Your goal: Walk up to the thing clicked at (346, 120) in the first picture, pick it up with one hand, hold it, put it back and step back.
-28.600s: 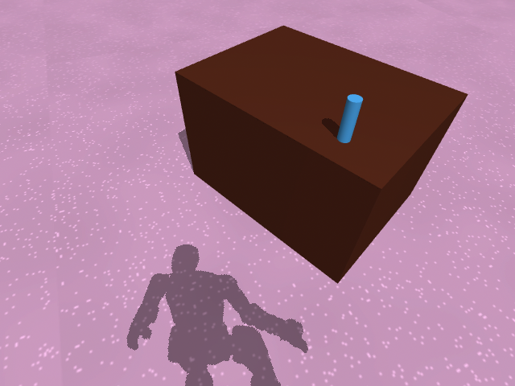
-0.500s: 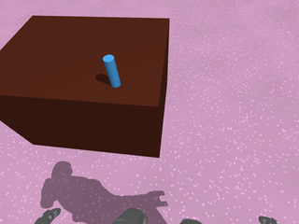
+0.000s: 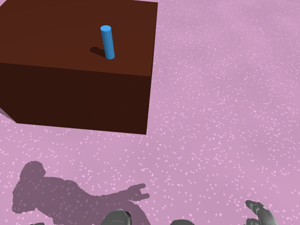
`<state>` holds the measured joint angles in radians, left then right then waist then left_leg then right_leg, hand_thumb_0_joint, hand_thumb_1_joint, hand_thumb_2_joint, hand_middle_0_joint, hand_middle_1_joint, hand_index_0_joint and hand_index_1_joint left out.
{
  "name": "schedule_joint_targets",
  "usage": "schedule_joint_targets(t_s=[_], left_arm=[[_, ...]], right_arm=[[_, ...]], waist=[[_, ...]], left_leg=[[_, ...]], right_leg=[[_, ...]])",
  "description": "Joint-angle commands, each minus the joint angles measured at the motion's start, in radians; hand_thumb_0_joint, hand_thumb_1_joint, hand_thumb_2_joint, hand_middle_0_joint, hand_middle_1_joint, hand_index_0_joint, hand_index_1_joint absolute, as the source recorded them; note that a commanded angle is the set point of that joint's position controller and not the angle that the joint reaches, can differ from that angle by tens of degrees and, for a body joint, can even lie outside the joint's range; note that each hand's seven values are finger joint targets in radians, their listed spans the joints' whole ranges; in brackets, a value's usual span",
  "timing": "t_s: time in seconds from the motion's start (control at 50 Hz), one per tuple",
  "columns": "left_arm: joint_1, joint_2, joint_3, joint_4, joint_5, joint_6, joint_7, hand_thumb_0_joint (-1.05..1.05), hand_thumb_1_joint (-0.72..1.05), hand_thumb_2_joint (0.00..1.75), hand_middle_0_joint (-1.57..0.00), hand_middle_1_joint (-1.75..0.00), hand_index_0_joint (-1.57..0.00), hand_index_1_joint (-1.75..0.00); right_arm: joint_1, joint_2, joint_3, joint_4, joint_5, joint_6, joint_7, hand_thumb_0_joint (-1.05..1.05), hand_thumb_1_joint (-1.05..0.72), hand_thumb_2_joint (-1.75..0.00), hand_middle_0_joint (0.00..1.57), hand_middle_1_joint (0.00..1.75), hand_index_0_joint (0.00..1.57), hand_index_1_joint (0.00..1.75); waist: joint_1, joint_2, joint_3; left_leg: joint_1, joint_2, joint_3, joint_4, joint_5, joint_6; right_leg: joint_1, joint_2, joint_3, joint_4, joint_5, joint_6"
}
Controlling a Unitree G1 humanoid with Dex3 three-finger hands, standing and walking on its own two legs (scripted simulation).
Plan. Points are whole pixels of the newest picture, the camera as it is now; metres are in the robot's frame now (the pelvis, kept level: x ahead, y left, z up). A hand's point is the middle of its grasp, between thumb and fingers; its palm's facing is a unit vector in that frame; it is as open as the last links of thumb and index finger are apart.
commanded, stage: step back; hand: left
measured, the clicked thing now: (108, 43) +0.86 +0.23 -0.08
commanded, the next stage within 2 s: stand in 1.62 s
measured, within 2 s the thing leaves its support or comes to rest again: neither
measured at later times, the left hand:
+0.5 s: hand out of the picture -0.05 +0.26 -0.14, palm faces +0.07 -0.92 -0.39, open 7.4 cm
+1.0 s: hand out of the picture -0.23 +0.24 -0.15, palm faces +0.08 -0.92 -0.38, open 7.4 cm
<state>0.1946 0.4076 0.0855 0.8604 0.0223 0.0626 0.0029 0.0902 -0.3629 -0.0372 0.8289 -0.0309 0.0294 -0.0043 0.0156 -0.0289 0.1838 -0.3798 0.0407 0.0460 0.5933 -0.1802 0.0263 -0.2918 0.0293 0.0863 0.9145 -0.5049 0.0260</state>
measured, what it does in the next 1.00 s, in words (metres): walks backwards: right foot, then left foot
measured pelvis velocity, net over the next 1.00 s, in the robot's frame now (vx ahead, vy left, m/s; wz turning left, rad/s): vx -0.25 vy -0.04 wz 0.06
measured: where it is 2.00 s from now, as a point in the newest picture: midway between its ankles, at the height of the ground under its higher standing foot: outside the picture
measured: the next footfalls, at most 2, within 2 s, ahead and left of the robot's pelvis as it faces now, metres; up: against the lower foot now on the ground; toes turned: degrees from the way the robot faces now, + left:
right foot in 0.06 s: -0.04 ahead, -0.14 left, +0.00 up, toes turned +0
left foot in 0.40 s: -0.15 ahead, +0.09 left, +0.00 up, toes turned +6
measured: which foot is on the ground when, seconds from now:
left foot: down 0.00-0.10, up 0.12-0.38, down 0.40-1.00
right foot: up 0.00-0.04, down 0.06-0.42, up 0.44-0.66, down 0.68-1.00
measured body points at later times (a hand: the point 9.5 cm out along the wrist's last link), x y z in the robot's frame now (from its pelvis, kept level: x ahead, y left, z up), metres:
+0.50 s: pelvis -0.17 -0.02 +0.00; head -0.12 -0.01 +0.44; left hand -0.05 +0.30 -0.12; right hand -0.08 -0.33 -0.12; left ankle -0.15 +0.09 -0.73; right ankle -0.14 -0.15 -0.68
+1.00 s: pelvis -0.25 -0.04 +0.00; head -0.25 -0.04 +0.45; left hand -0.23 +0.29 -0.12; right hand -0.18 -0.35 -0.12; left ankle -0.23 +0.08 -0.73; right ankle -0.25 -0.17 -0.72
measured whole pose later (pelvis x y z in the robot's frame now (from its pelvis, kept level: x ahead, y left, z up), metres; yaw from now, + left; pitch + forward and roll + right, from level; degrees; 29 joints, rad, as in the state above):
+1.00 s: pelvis -0.25 -0.04 +0.00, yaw +3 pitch -3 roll +1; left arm 0.25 0.39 0.07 0.99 0.04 0.01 -0.02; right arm 0.26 -0.37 -0.06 1.00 -0.04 0.00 0.02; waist 0.03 -0.03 0.06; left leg -0.27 -0.05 -0.03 0.58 -0.26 0.01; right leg -0.24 -0.06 0.01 0.67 -0.41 -0.01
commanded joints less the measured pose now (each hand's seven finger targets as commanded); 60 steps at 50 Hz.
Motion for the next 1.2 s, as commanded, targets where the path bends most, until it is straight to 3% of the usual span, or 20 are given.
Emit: schedule_joint_targets(t_s=[0.0, 0.04, 0.06, 0.08, 0.1, 0.16, 0.32, 0.36, 0.4, 0.42, 0.48, 0.58, 0.64, 0.66, 0.7, 0.76, 0.9, 0.98, 1.14, 1.18], left_arm=[[0.138, 0.145, 0.040, -0.030, -0.002, -0.026, -0.002, 0.00, 0.90, 0.90, -0.20, -0.30, -0.20, -0.30], [0.184, 0.183, 0.056, -0.001, 0.016, -0.034, 0.000, 0.00, 0.90, 0.90, -0.20, -0.30, -0.20, -0.30], [0.155, 0.262, 0.080, -0.025, 0.026, -0.039, 0.000, 0.00, 0.90, 0.90, -0.20, -0.30, -0.20, -0.30], [0.065, 0.362, 0.096, -0.066, 0.026, -0.031, 0.001, 0.00, 0.90, 0.90, -0.20, -0.30, -0.20, -0.30], [0.006, 0.338, 0.087, -0.097, 0.025, -0.037, 0.004, 0.00, 0.90, 0.90, -0.20, -0.30, -0.20, -0.30], [-0.143, 0.226, 0.059, -0.131, 0.025, -0.046, 0.020, 0.00, 0.90, 0.90, -0.20, -0.30, -0.20, -0.30], [-0.034, 0.219, 0.050, -0.144, 0.011, -0.021, 0.032, 0.00, 0.90, 0.90, -0.20, -0.30, -0.20, -0.30], [-0.046, 0.187, 0.033, -0.154, 0.002, -0.008, 0.025, 0.00, 0.90, 0.90, -0.20, -0.30, -0.20, -0.30], [-0.101, 0.170, 0.032, -0.175, -0.016, -0.005, 0.025, 0.00, 0.90, 0.90, -0.20, -0.30, -0.20, -0.30], [-0.135, 0.191, 0.046, -0.162, -0.006, 0.001, 0.030, 0.00, 0.90, 0.90, -0.20, -0.30, -0.20, -0.30], [-0.034, 0.176, 0.043, -0.100, -0.016, 0.002, 0.023, 0.00, 0.90, 0.90, -0.20, -0.30, -0.20, -0.30], [-0.024, 0.156, 0.031, -0.062, 0.002, -0.043, -0.009, 0.00, 0.90, 0.90, -0.20, -0.30, -0.20, -0.30], [0.084, 0.146, 0.041, 0.033, 0.010, -0.069, -0.003, 0.00, 0.90, 0.90, -0.20, -0.30, -0.20, -0.30], [0.104, 0.193, 0.060, 0.053, 0.024, -0.078, 0.002, 0.00, 0.90, 0.90, -0.20, -0.30, -0.20, -0.30], [0.011, 0.343, 0.085, 0.010, 0.036, -0.087, 0.006, 0.00, 0.90, 0.90, -0.20, -0.30, -0.20, -0.30], [-0.112, 0.225, 0.051, -0.010, 0.024, -0.109, 0.011, 0.00, 0.90, 0.90, -0.20, -0.30, -0.20, -0.30], [-0.055, 0.227, 0.039, 0.016, 0.020, -0.090, -0.007, 0.00, 0.90, 0.90, -0.20, -0.30, -0.20, -0.30], [-0.050, 0.201, 0.030, 0.041, -0.003, -0.081, -0.009, 0.00, 0.90, 0.90, -0.20, -0.30, -0.20, -0.30], [0.045, 0.146, 0.028, 0.111, 0.006, -0.115, -0.001, 0.00, 0.90, 0.90, -0.20, -0.30, -0.20, -0.30], [0.084, 0.264, 0.055, 0.111, 0.021, -0.122, 0.012, 0.00, 0.90, 0.90, -0.20, -0.30, -0.20, -0.30]], right_arm=[[0.009, -0.311, -0.093, -0.058, 0.003, 0.003, -0.019, 0.00, -0.90, -0.90, 0.20, 0.30, 0.20, 0.30], [-0.011, -0.261, -0.074, -0.066, 0.016, 0.012, -0.015, 0.00, -0.90, -0.90, 0.20, 0.30, 0.20, 0.30], [0.000, -0.196, -0.055, -0.085, 0.024, 0.008, -0.014, 0.00, -0.90, -0.90, 0.20, 0.30, 0.20, 0.30], [-0.063, -0.196, -0.064, -0.092, 0.024, 0.009, -0.033, 0.00, -0.90, -0.90, 0.20, 0.30, 0.20, 0.30], [-0.061, -0.232, -0.076, -0.082, 0.019, 0.013, -0.037, 0.00, -0.90, -0.90, 0.20, 0.30, 0.20, 0.30], [0.050, -0.216, -0.067, -0.034, 0.028, 0.004, -0.033, 0.00, -0.90, -0.90, 0.20, 0.30, 0.20, 0.30], [0.112, -0.174, -0.054, -0.028, 0.007, -0.023, -0.028, 0.00, -0.90, -0.90, 0.20, 0.30, 0.20, 0.30], [0.165, -0.203, -0.070, 0.003, 0.003, -0.028, -0.031, 0.00, -0.90, -0.90, 0.20, 0.30, 0.20, 0.30], [0.093, -0.410, -0.099, -0.030, 0.006, -0.022, -0.022, 0.00, -0.90, -0.90, 0.20, 0.30, 0.20, 0.30], [0.081, -0.398, -0.105, -0.033, -0.005, -0.027, -0.026, 0.00, -0.90, -0.90, 0.20, 0.30, 0.20, 0.30], [0.011, -0.291, -0.070, -0.035, -0.004, -0.036, -0.038, 0.00, -0.90, -0.90, 0.20, 0.30, 0.20, 0.30], [0.038, -0.272, -0.079, -0.024, -0.021, -0.033, -0.020, 0.00, -0.90, -0.90, 0.20, 0.30, 0.20, 0.30], [0.036, -0.286, -0.080, -0.007, -0.020, -0.009, -0.006, 0.00, -0.90, -0.90, 0.20, 0.30, 0.20, 0.30], [0.066, -0.236, -0.067, -0.009, -0.014, -0.008, -0.005, 0.00, -0.90, -0.90, 0.20, 0.30, 0.20, 0.30], [-0.026, -0.209, -0.060, -0.031, -0.004, -0.015, -0.014, 0.00, -0.90, -0.90, 0.20, 0.30, 0.20, 0.30], [0.044, -0.204, -0.058, 0.029, 0.014, -0.035, 0.000, 0.00, -0.90, -0.90, 0.20, 0.30, 0.20, 0.30], [0.118, -0.196, -0.065, 0.084, 0.000, -0.065, 0.011, 0.00, -0.90, -0.90, 0.20, 0.30, 0.20, 0.30], [0.130, -0.336, -0.099, 0.082, -0.010, -0.078, 0.007, 0.00, -0.90, -0.90, 0.20, 0.30, 0.20, 0.30], [0.057, -0.204, -0.057, 0.075, 0.013, -0.056, 0.009, 0.00, -0.90, -0.90, 0.20, 0.30, 0.20, 0.30], [0.035, -0.130, -0.033, 0.047, 0.022, -0.056, 0.001, 0.00, -0.90, -0.90, 0.20, 0.30, 0.20, 0.30]], waist=[[0.002, 0.259, -0.310], [0.026, 0.145, -0.276], [0.015, -0.101, -0.227], [0.076, -0.281, -0.144], [0.046, -0.206, -0.080], [-0.045, -0.107, -0.099], [0.017, -0.154, -0.233], [-0.003, -0.088, -0.260], [-0.033, 0.283, -0.241], [-0.049, 0.210, -0.212], [0.029, 0.115, -0.209], [-0.032, 0.210, -0.200], [0.012, 0.201, -0.197], [0.014, 0.092, -0.186], [0.061, -0.157, -0.084], [-0.016, -0.023, -0.045], [-0.015, -0.089, -0.111], [-0.028, 0.150, -0.097], [0.039, 0.141, -0.199], [0.071, -0.108, -0.196]], left_leg=[[0.244, 0.218, -0.249, -0.152, 0.140, 0.166], [0.048, 0.147, -0.203, -0.056, 0.022, 0.073], [-0.143, -0.015, -0.128, 0.110, -0.195, 0.004], [-0.124, -0.123, -0.109, 0.359, -0.425, -0.041], [-0.097, -0.107, -0.207, 0.504, -0.412, -0.048], [-0.063, -0.158, -0.188, 0.604, -0.286, -0.038], [0.014, -0.085, -0.023, -0.023, -0.221, -0.034], [0.184, -0.030, -0.079, -0.216, 0.063, -0.002], [0.104, 0.358, -0.540, -0.263, 0.311, 0.250], [0.023, 0.379, -0.572, -0.257, 0.295, 0.290], [0.080, 0.231, -0.291, -0.172, 0.309, 0.203], [0.157, 0.186, -0.273, -0.226, -0.300, 0.175], [0.039, 0.146, -0.208, -0.145, -0.354, 0.126], [-0.110, 0.096, -0.173, -0.035, -0.389, 0.070], [-0.141, -0.043, -0.191, 0.251, -0.385, -0.035], [-0.078, -0.057, -0.178, 0.290, -0.215, -0.036], [0.185, -0.066, -0.056, -0.153, -0.179, -0.019], [0.117, 0.271, -0.620, -0.405, -0.623, 0.212], [0.019, 0.092, -0.240, -0.138, -0.064, 0.072], [-0.208, -0.086, -0.136, 0.130, -0.198, -0.014]], right_leg=[[0.067, -0.017, -0.090, -0.363, 0.099, -0.040], [0.177, -0.067, -0.001, -0.498, 0.187, -0.080], [0.177, -0.240, 0.268, -0.548, 0.187, -0.138], [-0.102, -0.437, 0.449, -0.660, 0.157, -0.300], [-0.207, -0.453, 0.435, -0.671, 0.181, -0.326], [-0.133, -0.272, 0.106, -0.523, 0.484, -0.224], [0.237, -0.255, 0.061, -0.280, 0.771, -0.190], [0.106, -0.217, 0.042, -0.203, 0.614, -0.125], [-0.104, 0.005, -0.071, 0.110, -0.118, -0.037], [-0.089, 0.007, 0.050, 0.262, -0.148, -0.035], [-0.133, 0.039, 0.104, 0.374, -0.013, -0.050], [-0.054, -0.025, -0.040, -0.180, -0.046, -0.023], [0.178, 0.015, -0.114, -0.556, 0.121, -0.067], [0.277, -0.024, 0.008, -0.551, 0.089, -0.092], [-0.112, -0.420, 0.549, -0.742, -0.451, -0.273], [-0.071, -0.256, 0.250, -0.648, -0.127, -0.201], [-0.037, -0.226, 0.110, -0.524, 0.000, -0.161], [-0.147, -0.062, -0.059, -0.061, -0.052, -0.057], [0.229, -0.019, -0.125, -0.506, 0.230, -0.060], [0.325, -0.278, 0.281, -0.645, 0.070, -0.157]])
